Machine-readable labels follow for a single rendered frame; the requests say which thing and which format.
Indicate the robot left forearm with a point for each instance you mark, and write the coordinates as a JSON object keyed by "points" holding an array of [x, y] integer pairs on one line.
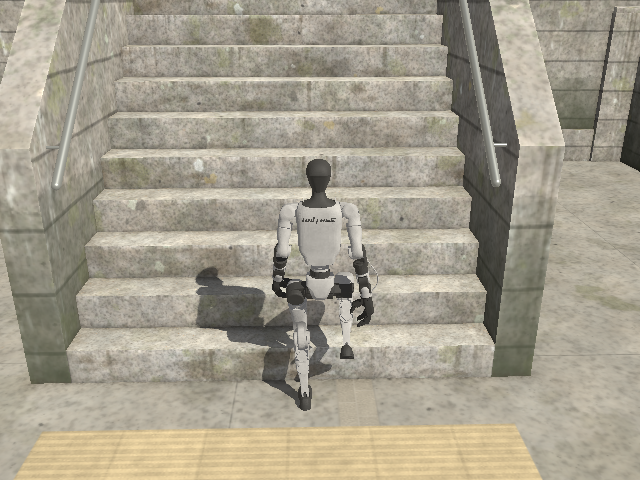
{"points": [[279, 266]]}

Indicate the robot right upper arm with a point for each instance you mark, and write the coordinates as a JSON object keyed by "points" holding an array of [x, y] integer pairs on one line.
{"points": [[351, 212]]}

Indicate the robot left upper arm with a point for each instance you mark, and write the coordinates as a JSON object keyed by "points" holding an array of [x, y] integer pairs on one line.
{"points": [[287, 213]]}

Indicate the robot left hand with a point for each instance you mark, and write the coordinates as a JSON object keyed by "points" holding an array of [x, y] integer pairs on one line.
{"points": [[276, 287]]}

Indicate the robot foot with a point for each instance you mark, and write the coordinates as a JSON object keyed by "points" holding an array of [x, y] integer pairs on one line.
{"points": [[346, 352], [305, 402]]}

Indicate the robot right forearm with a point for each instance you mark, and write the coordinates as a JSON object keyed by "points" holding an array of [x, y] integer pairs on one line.
{"points": [[362, 275]]}

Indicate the robot left foot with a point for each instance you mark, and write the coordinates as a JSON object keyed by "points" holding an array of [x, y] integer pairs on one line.
{"points": [[305, 402]]}

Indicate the robot right foot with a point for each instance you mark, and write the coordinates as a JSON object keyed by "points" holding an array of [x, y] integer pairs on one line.
{"points": [[346, 352]]}

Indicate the robot right hand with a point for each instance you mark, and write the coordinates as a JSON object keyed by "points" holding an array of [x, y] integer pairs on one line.
{"points": [[368, 311]]}

